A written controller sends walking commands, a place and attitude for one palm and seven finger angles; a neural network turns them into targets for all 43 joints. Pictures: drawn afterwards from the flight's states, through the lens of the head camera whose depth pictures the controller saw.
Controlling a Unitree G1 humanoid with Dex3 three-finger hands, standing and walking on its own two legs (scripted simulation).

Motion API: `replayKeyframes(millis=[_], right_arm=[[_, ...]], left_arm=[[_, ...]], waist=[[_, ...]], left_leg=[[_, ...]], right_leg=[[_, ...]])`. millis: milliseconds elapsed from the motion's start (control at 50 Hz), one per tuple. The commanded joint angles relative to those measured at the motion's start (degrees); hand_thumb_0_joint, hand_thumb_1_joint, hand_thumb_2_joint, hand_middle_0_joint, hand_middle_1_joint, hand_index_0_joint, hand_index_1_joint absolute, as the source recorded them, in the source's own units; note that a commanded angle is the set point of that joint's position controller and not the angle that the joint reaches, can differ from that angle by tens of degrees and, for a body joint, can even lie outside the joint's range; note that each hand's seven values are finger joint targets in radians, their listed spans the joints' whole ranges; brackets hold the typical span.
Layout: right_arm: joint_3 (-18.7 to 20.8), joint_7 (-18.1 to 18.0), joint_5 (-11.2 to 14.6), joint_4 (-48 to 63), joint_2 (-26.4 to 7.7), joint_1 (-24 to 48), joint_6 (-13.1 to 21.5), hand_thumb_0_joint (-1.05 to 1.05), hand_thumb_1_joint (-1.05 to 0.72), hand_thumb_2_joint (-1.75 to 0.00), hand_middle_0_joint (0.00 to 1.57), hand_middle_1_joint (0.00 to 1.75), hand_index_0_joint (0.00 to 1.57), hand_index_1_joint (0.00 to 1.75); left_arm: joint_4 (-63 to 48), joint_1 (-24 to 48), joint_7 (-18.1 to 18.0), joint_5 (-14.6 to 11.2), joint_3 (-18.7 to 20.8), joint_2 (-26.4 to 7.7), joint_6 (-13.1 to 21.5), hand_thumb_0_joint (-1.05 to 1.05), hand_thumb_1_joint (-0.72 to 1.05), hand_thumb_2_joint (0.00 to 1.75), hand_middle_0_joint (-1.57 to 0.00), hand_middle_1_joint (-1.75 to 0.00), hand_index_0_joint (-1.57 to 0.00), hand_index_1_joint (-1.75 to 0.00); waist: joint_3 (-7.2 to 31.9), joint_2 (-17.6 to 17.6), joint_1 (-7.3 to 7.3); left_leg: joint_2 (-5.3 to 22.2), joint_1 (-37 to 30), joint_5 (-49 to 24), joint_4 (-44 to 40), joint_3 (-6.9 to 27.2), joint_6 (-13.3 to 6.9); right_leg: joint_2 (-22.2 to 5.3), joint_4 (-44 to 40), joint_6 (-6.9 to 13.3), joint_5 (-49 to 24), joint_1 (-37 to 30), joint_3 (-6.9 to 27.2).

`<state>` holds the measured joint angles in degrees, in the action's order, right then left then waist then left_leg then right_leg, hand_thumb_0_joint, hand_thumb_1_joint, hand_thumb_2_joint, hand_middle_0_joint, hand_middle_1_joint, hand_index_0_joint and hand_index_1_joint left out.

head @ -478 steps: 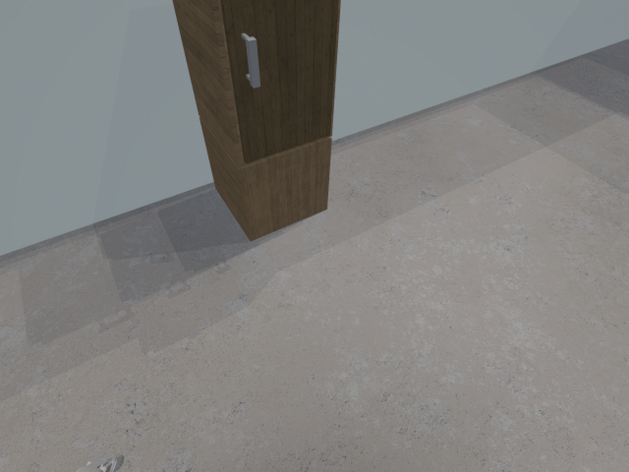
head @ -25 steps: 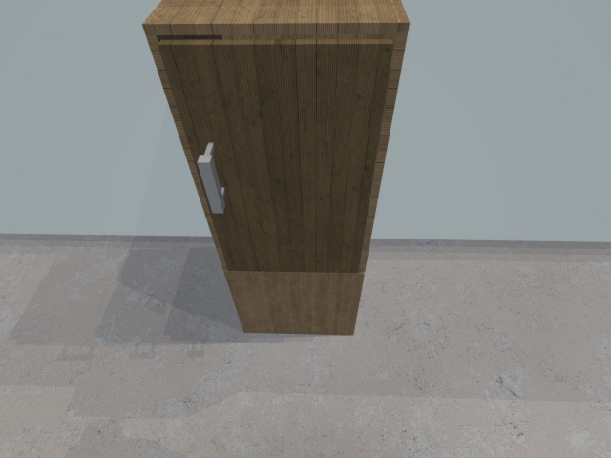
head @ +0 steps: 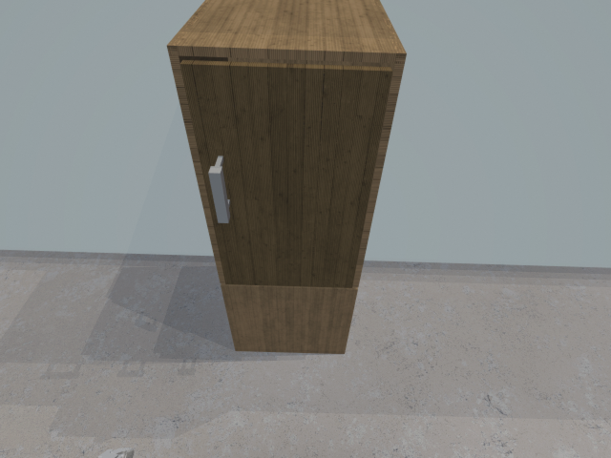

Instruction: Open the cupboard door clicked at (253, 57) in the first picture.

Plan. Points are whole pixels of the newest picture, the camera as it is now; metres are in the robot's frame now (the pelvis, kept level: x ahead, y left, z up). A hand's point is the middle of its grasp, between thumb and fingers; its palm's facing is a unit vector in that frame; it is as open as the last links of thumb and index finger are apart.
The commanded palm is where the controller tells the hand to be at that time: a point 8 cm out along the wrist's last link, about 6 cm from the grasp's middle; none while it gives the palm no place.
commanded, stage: look again from close up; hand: left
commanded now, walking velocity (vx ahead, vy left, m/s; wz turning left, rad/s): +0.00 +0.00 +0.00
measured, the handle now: (221, 189) +0.61 +0.20 +0.01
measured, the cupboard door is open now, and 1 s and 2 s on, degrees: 0 0 0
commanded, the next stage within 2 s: shuffle to correct the standing spot in 0.08 s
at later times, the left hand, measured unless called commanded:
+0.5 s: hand out of the picture -0.02 +0.18 -0.18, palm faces +0.02 -0.99 -0.17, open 7.4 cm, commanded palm none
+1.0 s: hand out of the picture +0.09 +0.20 -0.18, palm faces +0.02 -0.97 -0.24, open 7.4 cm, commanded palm none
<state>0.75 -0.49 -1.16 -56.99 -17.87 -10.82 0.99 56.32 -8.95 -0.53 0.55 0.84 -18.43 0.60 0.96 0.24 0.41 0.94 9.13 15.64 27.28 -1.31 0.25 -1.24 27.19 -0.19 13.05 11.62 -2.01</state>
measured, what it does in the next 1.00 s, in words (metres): shifts its weight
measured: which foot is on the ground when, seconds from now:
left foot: down 0.00-1.00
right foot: down 0.00-1.00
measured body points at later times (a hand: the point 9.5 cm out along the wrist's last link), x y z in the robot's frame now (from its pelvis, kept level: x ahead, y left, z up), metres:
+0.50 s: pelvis +0.03 +0.00 +0.00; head +0.02 +0.01 +0.45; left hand -0.02 +0.23 -0.16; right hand +0.01 -0.23 -0.16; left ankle -0.01 +0.12 -0.74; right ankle +0.02 -0.12 -0.74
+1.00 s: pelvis +0.05 +0.01 -0.01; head +0.08 +0.02 +0.44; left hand +0.09 +0.26 -0.16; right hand +0.07 -0.22 -0.16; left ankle -0.01 +0.11 -0.74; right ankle +0.02 -0.11 -0.74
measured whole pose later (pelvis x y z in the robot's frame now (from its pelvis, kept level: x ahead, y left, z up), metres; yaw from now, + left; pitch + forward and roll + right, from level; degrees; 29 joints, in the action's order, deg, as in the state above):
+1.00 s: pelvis +0.05 +0.01 -0.01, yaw -2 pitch +0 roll -1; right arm 3.0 -3.1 -0.5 -60.4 -8.4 -14.5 0.4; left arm 57.5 -15.2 -2.8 1.1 3.3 -10.4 -0.7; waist -2.9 -0.1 0.5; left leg 2.2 8.2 23.0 30.8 -6.6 -0.6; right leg -1.8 32.7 -0.7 19.0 12.6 -3.5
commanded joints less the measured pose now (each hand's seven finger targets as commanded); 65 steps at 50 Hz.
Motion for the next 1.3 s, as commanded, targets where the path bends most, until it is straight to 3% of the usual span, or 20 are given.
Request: replayKeyframes(millis=[0,160,200,300,460,520,560,580,620,660,720,800,900,940,980,1020,1040,1080,1140,1280], right_arm=[[1.78,-0.19,-0.23,3.26,-9.87,2.06,0.94,0.00,-0.90,-0.90,0.20,0.30,0.20,0.30],[1.37,0.05,0.06,1.30,-9.44,2.18,0.74,0.00,-0.90,-0.90,0.20,0.30,0.20,0.30],[0.18,0.18,-0.20,-0.56,-4.27,-0.49,0.01,0.00,-0.90,-0.90,0.20,0.30,0.20,0.30],[0.84,0.12,-0.31,-1.82,-4.57,-2.65,-1.07,0.00,-0.90,-0.90,0.20,0.30,0.20,0.30],[1.58,-0.80,0.35,-3.83,-0.22,-7.98,0.24,0.00,-0.90,-0.90,0.20,0.30,0.20,0.30],[1.30,-1.12,0.46,-4.28,3.06,-9.14,0.80,0.00,-0.90,-0.90,0.20,0.30,0.20,0.30],[0.77,-1.38,0.57,-4.21,5.63,-8.74,0.91,0.00,-0.90,-0.90,0.20,0.30,0.20,0.30],[0.60,-1.65,0.69,-4.52,6.53,-8.74,0.79,0.00,-0.90,-0.90,0.20,0.30,0.20,0.30],[0.49,-1.93,1.16,-6.69,7.38,-11.63,0.69,0.00,-0.90,-0.90,0.20,0.30,0.20,0.30],[1.26,-3.01,1.07,-8.21,4.72,-14.60,0.91,0.00,-0.90,-0.90,0.20,0.30,0.20,0.30],[2.25,-3.44,1.38,-6.65,4.21,-13.14,0.05,0.00,-0.90,-0.90,0.20,0.30,0.20,0.30],[3.73,-3.41,0.70,-4.86,3.87,-11.84,-0.71,0.00,-0.90,-0.90,0.20,0.30,0.20,0.30],[3.74,-3.08,0.17,-2.65,3.46,-9.80,-0.54,0.00,-0.90,-0.90,0.20,0.30,0.20,0.30],[3.34,-2.96,0.27,-1.98,3.91,-9.07,-0.44,0.00,-0.90,-0.90,0.20,0.30,0.20,0.30],[3.00,-2.69,0.61,-1.74,4.62,-8.77,-0.59,0.00,-0.90,-0.90,0.20,0.30,0.20,0.30],[2.71,-2.22,0.88,-1.80,5.48,-8.13,-0.91,0.00,-0.90,-0.90,0.20,0.30,0.20,0.30],[2.60,-2.10,0.87,-2.16,5.24,-7.49,-1.09,0.00,-0.90,-0.90,0.20,0.30,0.20,0.30],[2.24,-1.91,0.48,-3.11,4.55,-7.56,-0.91,0.00,-0.90,-0.90,0.20,0.30,0.20,0.30],[1.65,-1.55,0.34,-4.29,3.39,-5.82,-0.28,0.00,-0.90,-0.90,0.20,0.30,0.20,0.30],[1.06,-1.08,0.34,-5.74,3.78,-7.40,-0.25,0.00,-0.90,-0.90,0.20,0.30,0.20,0.30]], left_arm=[[-2.83,1.78,-0.18,0.12,1.43,-8.98,0.77,0.00,0.90,0.90,-0.20,-0.30,-0.20,-0.30],[-1.07,0.84,-0.23,0.20,0.79,-8.28,0.56,0.00,0.90,0.90,-0.20,-0.30,-0.20,-0.30],[0.93,-2.59,-0.46,0.18,-0.39,-3.06,-0.08,0.00,0.90,0.90,-0.20,-0.30,-0.20,-0.30],[2.20,-7.38,0.00,0.90,-0.05,-1.28,-0.70,0.00,0.90,0.90,-0.20,-0.30,-0.20,-0.30],[4.46,-15.07,-0.08,0.73,0.77,2.69,0.65,0.00,0.90,0.90,-0.20,-0.30,-0.20,-0.30],[6.45,-19.33,-0.51,0.63,1.65,2.29,1.07,0.00,0.90,0.90,-0.20,-0.30,-0.20,-0.30],[7.42,-21.82,-1.21,0.51,2.17,2.24,1.26,0.00,0.90,0.90,-0.20,-0.30,-0.20,-0.30],[7.44,-21.12,-1.58,0.49,2.05,3.15,1.19,0.00,0.90,0.90,-0.20,-0.30,-0.20,-0.30],[6.95,-17.92,-2.06,0.35,1.44,5.22,0.81,0.00,0.90,0.90,-0.20,-0.30,-0.20,-0.30],[6.47,-18.14,-2.85,0.01,1.08,6.57,0.81,0.00,0.90,0.90,-0.20,-0.30,-0.20,-0.30],[5.41,-17.31,-3.55,0.16,1.51,5.93,0.03,0.00,0.90,0.90,-0.20,-0.30,-0.20,-0.30],[2.67,-14.61,-2.92,0.83,2.42,6.70,-0.89,0.00,0.90,0.90,-0.20,-0.30,-0.20,-0.30],[0.01,-12.41,-2.12,0.78,2.76,7.11,-1.22,0.00,0.90,0.90,-0.20,-0.30,-0.20,-0.30],[-0.04,-13.37,-2.16,0.58,2.74,6.11,-0.88,0.00,0.90,0.90,-0.20,-0.30,-0.20,-0.30],[0.65,-14.22,-2.45,0.49,2.82,3.43,-0.28,0.00,0.90,0.90,-0.20,-0.30,-0.20,-0.30],[0.78,-12.77,-2.61,0.45,2.72,1.59,-0.25,0.00,0.90,0.90,-0.20,-0.30,-0.20,-0.30],[0.61,-11.00,-2.52,0.30,2.44,1.44,-0.37,0.00,0.90,0.90,-0.20,-0.30,-0.20,-0.30],[-0.22,-7.13,-2.28,0.11,1.68,2.91,-0.65,0.00,0.90,0.90,-0.20,-0.30,-0.20,-0.30],[0.80,-6.21,-2.06,0.24,0.95,3.88,-1.07,0.00,0.90,0.90,-0.20,-0.30,-0.20,-0.30],[3.42,-8.96,-1.84,0.46,0.46,5.05,-0.73,0.00,0.90,0.90,-0.20,-0.30,-0.20,-0.30]], waist=[[-2.14,-1.52,-0.54],[-1.99,-0.57,-0.52],[-1.34,0.16,-0.36],[-8.29,-2.63,-0.68],[-8.77,-0.93,-0.76],[-6.84,5.37,-1.23],[-5.42,8.92,-1.49],[-5.34,7.76,-1.01],[-4.12,1.71,1.04],[-1.09,-5.39,0.80],[-2.20,-5.03,0.53],[-3.55,-1.54,0.71],[-3.70,-3.70,-0.12],[-0.80,-2.10,-0.76],[3.05,0.86,-0.97],[4.94,3.29,-0.66],[3.73,5.21,-0.25],[0.14,1.93,0.47],[-4.84,-2.37,-0.81],[-7.98,-1.74,-1.00]], left_leg=[[5.35,4.77,-4.86,-8.16,5.91,-2.19],[5.44,4.14,-3.28,-10.01,6.23,-1.94],[5.13,3.67,1.91,-10.10,5.32,-1.22],[6.50,8.77,19.55,-13.25,7.94,-2.96],[6.05,7.07,8.54,-5.57,5.08,-4.13],[2.48,10.26,4.04,4.16,-0.59,-2.93],[0.93,12.38,4.05,10.58,-3.90,-1.67],[1.53,10.87,4.61,9.28,-3.38,-1.29],[3.72,1.47,-11.75,0.21,-1.42,-1.14],[6.91,-5.13,-45.20,2.94,-0.49,-1.47],[7.32,-6.43,-53.96,4.03,-0.97,-1.64],[7.91,-5.74,-44.12,2.60,-1.41,-2.69],[9.16,-3.00,-38.70,0.78,0.00,-4.10],[7.78,-0.93,-34.33,1.90,-0.24,-2.96],[5.43,1.87,-25.89,4.75,-1.77,-0.99],[3.87,3.09,-16.95,4.92,-2.57,-0.08],[4.08,1.49,-14.54,3.43,-2.08,0.09],[6.26,-1.38,-18.89,-2.82,0.00,-0.58],[7.53,2.19,-16.34,-8.11,1.91,-1.84],[6.42,4.87,3.00,-13.95,2.67,-1.76]], right_leg=[[-5.09,-6.11,1.70,-2.54,-1.54,5.25],[-5.37,-7.37,0.93,-2.43,-2.16,4.87],[-5.17,-7.40,0.17,2.23,-1.99,4.34],[-2.61,-4.05,0.51,12.41,2.60,2.34],[-3.06,-1.92,2.85,5.00,1.80,4.27],[-6.26,-3.72,5.28,-0.35,-3.64,9.09],[-11.05,-5.42,7.61,-13.90,-6.58,13.68],[-11.72,-4.51,8.11,-22.24,-5.99,12.93],[-7.04,1.04,4.73,-32.03,-2.49,5.42],[-4.18,4.04,1.47,-32.85,-2.81,1.57],[-3.72,4.85,0.12,-30.32,-0.94,0.01],[-3.36,7.10,0.09,-25.73,2.59,-0.60],[-2.68,5.90,0.46,-15.62,2.13,-0.43],[-4.03,3.57,1.27,-24.56,-2.82,1.44],[-8.63,3.64,3.64,-39.93,-8.81,4.78],[-11.15,3.93,5.27,-45.20,-10.51,5.64],[-10.72,2.90,5.33,-40.52,-7.34,5.12],[-7.26,1.34,2.86,-26.68,-2.47,2.80],[-4.44,-1.81,0.47,-11.27,-3.06,1.59],[-4.69,-7.24,0.11,-2.58,-1.71,2.46]])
